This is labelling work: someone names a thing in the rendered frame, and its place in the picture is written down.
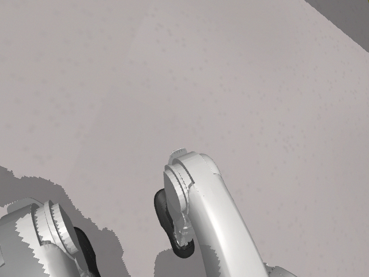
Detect right robot foot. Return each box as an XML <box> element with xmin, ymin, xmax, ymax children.
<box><xmin>154</xmin><ymin>189</ymin><xmax>194</xmax><ymax>259</ymax></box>

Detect left robot foot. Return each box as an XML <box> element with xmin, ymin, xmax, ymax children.
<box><xmin>74</xmin><ymin>227</ymin><xmax>101</xmax><ymax>277</ymax></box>

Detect right robot hand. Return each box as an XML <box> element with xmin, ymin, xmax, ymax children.
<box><xmin>264</xmin><ymin>263</ymin><xmax>297</xmax><ymax>277</ymax></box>

